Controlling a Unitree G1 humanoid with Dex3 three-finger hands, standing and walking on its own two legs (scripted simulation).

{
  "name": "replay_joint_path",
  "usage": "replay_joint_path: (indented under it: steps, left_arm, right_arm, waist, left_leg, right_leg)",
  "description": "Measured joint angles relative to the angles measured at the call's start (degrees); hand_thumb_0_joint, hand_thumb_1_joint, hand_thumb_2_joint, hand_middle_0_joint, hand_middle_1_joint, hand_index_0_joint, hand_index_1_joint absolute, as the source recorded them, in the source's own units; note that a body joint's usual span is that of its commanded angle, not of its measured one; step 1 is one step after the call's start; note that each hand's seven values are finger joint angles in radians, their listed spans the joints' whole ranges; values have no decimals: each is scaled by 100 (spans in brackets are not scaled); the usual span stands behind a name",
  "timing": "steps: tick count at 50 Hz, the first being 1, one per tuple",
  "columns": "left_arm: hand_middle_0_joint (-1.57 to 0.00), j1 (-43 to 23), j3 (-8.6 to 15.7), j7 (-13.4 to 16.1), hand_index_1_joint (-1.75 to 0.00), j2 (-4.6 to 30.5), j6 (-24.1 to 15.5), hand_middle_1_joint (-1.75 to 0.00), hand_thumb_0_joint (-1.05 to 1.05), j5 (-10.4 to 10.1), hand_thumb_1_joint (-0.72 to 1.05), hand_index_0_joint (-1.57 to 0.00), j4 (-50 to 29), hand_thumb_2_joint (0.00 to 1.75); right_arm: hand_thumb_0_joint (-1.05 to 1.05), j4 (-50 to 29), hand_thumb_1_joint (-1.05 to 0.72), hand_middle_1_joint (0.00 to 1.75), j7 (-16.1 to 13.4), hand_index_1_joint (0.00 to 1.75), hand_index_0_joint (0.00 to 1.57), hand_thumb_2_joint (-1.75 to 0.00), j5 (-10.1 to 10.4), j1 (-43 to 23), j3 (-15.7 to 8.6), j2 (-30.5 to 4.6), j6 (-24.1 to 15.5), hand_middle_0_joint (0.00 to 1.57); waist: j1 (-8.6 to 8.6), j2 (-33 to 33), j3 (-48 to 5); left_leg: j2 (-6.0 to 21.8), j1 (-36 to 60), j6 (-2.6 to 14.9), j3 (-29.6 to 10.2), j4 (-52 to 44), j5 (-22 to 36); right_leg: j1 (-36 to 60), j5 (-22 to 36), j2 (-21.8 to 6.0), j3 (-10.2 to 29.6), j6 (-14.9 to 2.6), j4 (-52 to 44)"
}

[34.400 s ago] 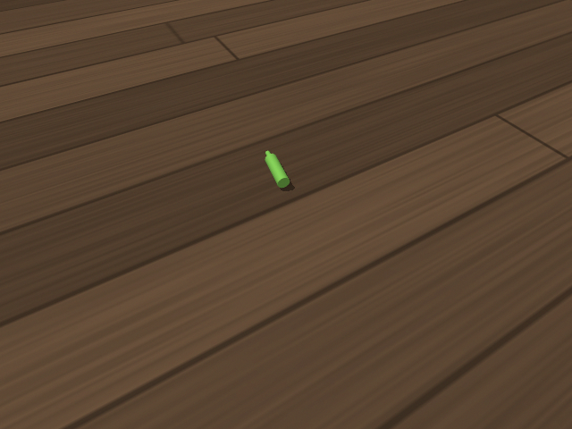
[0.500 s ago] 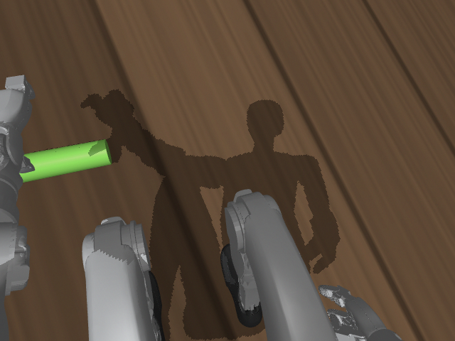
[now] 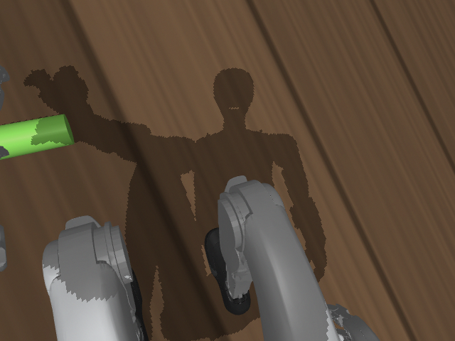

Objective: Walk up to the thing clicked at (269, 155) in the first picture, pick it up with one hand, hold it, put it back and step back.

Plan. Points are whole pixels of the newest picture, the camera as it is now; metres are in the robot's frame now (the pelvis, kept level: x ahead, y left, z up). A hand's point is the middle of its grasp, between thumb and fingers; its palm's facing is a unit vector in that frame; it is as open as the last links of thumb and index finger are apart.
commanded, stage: home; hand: left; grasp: from above
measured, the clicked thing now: out of the picture +0.50 +0.31 -0.30
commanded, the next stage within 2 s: none
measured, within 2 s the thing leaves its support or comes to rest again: neither
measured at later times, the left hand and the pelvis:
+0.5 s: hand out of the picture +0.37 +0.26 +0.02, palm faces -0.23 -0.72 -0.66, open 7.8 cm; pelvis +0.01 +0.00 +0.14, yaw +4 degrees
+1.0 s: hand out of the picture +0.27 +0.22 +0.23, palm faces +0.18 -0.96 -0.23, open 7.4 cm; pelvis +0.05 +0.00 +0.32, yaw +8 degrees
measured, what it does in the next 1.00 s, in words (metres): rises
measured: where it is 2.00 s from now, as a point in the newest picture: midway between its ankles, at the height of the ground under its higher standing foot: (184, 306)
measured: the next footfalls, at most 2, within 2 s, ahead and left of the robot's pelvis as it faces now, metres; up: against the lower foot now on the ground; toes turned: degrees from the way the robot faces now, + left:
none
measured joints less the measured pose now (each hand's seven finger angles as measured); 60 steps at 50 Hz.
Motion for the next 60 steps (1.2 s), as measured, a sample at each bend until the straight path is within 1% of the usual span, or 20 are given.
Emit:
replay_joint_path:
  steps: [3,6,10,14,18,20,22,25,28,32,35,37,40,42,45,47,50,53,60]
  left_arm:
    - [-22,173,152,40,-80,-185,237,-78,0,-315,-25,-20,-349,96]
    - [-23,365,262,-111,-72,-426,499,-69,0,-784,-11,-21,-687,94]
    - [-24,800,308,-533,-61,-832,840,-59,0,-1597,9,-22,-1343,92]
    - [-24,1504,206,-1090,-53,-1228,1139,-51,0,-2440,30,-22,-2276,91]
    - [-23,2318,96,-1627,-45,-1547,1381,-43,1,-3304,51,-22,-3289,91]
    - [-23,2701,27,-1810,-42,-1688,1462,-40,1,-3692,61,-22,-3739,92]
    - [-23,3065,-5,-1943,-39,-1817,1531,-37,1,-4039,69,-22,-4117,91]
    - [-22,3552,-83,-2061,-35,-2012,1633,-34,1,-4521,77,-22,-4608,91]
    - [-22,4004,-100,-2056,-33,-2200,1741,-32,1,-4945,83,-22,-5023,91]
    - [-22,4593,-105,-1998,-32,-2439,1992,-31,1,-5544,86,-21,-5529,91]
    - [-22,5013,-108,-1965,-31,-2591,2220,-30,1,-6031,88,-21,-5874,91]
    - [-21,5279,-109,-1945,-31,-2682,2366,-30,1,-6320,88,-21,-6091,91]
    - [-21,5662,-110,-1900,-31,-2803,2571,-30,1,-6682,89,-21,-6390,90]
    - [-21,5896,-95,-1868,-31,-2884,2706,-30,2,-6884,89,-21,-6566,90]
    - [-21,6232,-55,-1840,-31,-2999,2892,-30,2,-7138,89,-21,-6805,90]
    - [-21,6467,-21,-1844,-30,-3066,2995,-30,2,-7265,90,-21,-6968,90]
    - [-21,6834,9,-1860,-30,-3146,3125,-30,2,-7398,90,-20,-7231,90]
    - [-21,7239,12,-1880,-30,-3195,3232,-30,2,-7484,90,-20,-7545,90]
    - [-21,8251,-73,-1927,-30,-3268,3431,-30,2,-7555,90,-20,-8427,90]
  right_arm:
    - [0,43,-89,30,78,30,21,-89,27,88,-65,103,4,20]
    - [0,69,-89,30,154,30,21,-89,112,128,-157,188,33,20]
    - [0,71,-89,30,219,30,21,-89,310,145,-351,255,117,20]
    - [0,-13,-90,30,205,30,21,-89,547,111,-558,236,280,20]
    - [0,-193,-90,30,98,30,21,-89,723,-1,-704,148,404,20]
    - [0,-294,-90,30,19,30,21,-89,792,-79,-767,97,423,20]
    - [0,-377,-90,30,-64,30,21,-89,843,-180,-820,48,429,20]
    - [0,-494,-90,30,-204,30,21,-89,906,-330,-892,-11,385,20]
    - [0,-587,-90,30,-361,30,20,-89,964,-507,-914,-42,312,20]
    - [0,-686,-91,30,-576,30,20,-89,1029,-702,-890,7,207,20]
    - [0,-756,-91,30,-720,30,20,-89,1060,-775,-827,101,141,20]
    - [1,-792,-91,30,-812,30,20,-89,1076,-775,-771,171,92,20]
    - [1,-828,-90,30,-940,30,21,-89,1106,-710,-672,280,29,20]
    - [1,-832,-90,30,-1028,30,21,-89,1119,-634,-600,345,-15,20]
    - [1,-831,-90,30,-1162,30,21,-89,1135,-471,-503,420,-85,20]
    - [1,-829,-90,30,-1250,30,21,-89,1140,-341,-454,456,-136,20]
    - [1,-837,-90,30,-1376,30,21,-89,1136,-133,-420,479,-206,20]
    - [1,-869,-90,30,-1479,30,21,-89,1126,80,-417,470,-262,20]
    - [1,-997,-90,30,-1675,30,21,-89,1089,496,-498,395,-409,20]
  waist:
    - [20,76,-98]
    - [97,188,-247]
    - [294,371,-528]
    - [563,510,-845]
    - [845,538,-1053]
    - [975,511,-1113]
    - [1081,472,-1154]
    - [1223,412,-1197]
    - [1314,372,-1205]
    - [1375,336,-1201]
    - [1392,315,-1194]
    - [1400,312,-1191]
    - [1409,305,-1190]
    - [1410,306,-1176]
    - [1401,314,-1156]
    - [1385,321,-1147]
    - [1357,341,-1118]
    - [1336,359,-1091]
    - [1350,427,-1056]
  left_leg:
    - [10,-23,8,20,-13,-71]
    - [28,81,16,38,-131,-157]
    - [45,397,24,90,-462,-255]
    - [65,889,42,180,-968,-295]
    - [78,1480,49,251,-1560,-249]
    - [74,1790,42,274,-1854,-201]
    - [64,2097,32,286,-2133,-148]
    - [43,2537,14,293,-2521,-65]
    - [27,2979,-2,293,-2883,10]
    - [15,3594,-19,305,-3380,105]
    - [14,4083,-29,314,-3781,177]
    - [16,4425,-37,314,-4060,224]
    - [26,4970,-47,315,-4499,292]
    - [35,5358,-55,312,-4808,342]
    - [50,5947,-63,302,-5288,428]
    - [58,6331,-66,299,-5612,491]
    - [68,6902,-66,297,-6094,590]
    - [78,7450,-64,308,-6557,691]
    - [99,8612,-45,341,-7496,901]
  right_leg:
    - [-35,-66,5,19,8,-6]
    - [49,-139,16,37,9,-116]
    - [338,-235,19,86,6,-418]
    - [788,-281,22,173,6,-875]
    - [1345,-239,23,243,3,-1427]
    - [1647,-200,14,266,-5,-1703]
    - [1949,-160,1,280,-17,-1963]
    - [2390,-98,-24,289,-33,-2329]
    - [2833,-38,-42,291,-46,-2676]
    - [3440,41,-59,305,-60,-3148]
    - [3918,106,-64,316,-73,-3531]
    - [4256,150,-65,318,-82,-3803]
    - [4795,219,-58,323,-95,-4237]
    - [5183,272,-52,322,-102,-4549]
    - [5776,365,-41,317,-111,-5041]
    - [6164,433,-34,316,-115,-5375]
    - [6743,541,-28,318,-117,-5873]
    - [7293,651,-22,331,-117,-6346]
    - [8463,889,-9,370,-104,-7323]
